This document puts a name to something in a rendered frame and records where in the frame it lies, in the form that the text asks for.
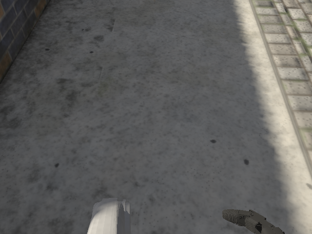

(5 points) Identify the robot left thigh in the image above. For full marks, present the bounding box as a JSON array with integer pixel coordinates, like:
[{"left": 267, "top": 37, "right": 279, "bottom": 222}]
[{"left": 87, "top": 198, "right": 131, "bottom": 234}]

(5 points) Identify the right robot hand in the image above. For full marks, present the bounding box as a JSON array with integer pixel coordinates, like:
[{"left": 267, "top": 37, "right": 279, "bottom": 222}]
[{"left": 222, "top": 209, "right": 285, "bottom": 234}]

